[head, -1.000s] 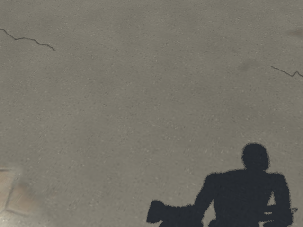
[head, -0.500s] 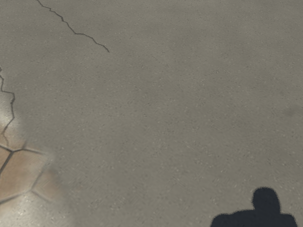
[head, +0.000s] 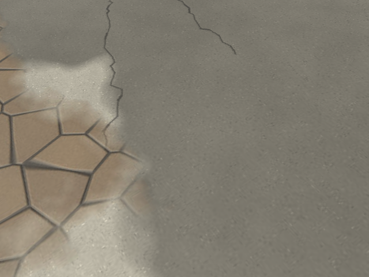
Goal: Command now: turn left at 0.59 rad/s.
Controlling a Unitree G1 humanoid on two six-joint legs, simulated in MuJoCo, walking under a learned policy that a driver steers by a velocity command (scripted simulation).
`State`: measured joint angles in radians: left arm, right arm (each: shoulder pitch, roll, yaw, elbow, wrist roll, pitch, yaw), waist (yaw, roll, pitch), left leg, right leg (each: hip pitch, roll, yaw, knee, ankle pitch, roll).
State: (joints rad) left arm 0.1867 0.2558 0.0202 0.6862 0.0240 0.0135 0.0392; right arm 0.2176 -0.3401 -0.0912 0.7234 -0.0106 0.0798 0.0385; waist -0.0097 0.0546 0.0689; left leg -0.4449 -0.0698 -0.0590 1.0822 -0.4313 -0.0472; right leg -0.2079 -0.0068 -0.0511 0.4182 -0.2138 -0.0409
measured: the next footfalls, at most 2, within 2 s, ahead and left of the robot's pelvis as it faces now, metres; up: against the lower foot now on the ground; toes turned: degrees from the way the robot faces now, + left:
left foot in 0.22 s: +0.03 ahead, +0.12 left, +0.00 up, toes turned +7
right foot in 0.56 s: +0.02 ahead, -0.09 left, +0.00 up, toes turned +7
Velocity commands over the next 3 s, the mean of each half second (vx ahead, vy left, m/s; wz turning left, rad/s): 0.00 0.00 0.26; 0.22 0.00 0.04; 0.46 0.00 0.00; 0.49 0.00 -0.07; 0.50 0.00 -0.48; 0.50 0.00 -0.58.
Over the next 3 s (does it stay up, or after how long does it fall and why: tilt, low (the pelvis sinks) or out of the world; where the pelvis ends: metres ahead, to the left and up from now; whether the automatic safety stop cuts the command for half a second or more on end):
stays up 1.16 -0.01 -0.02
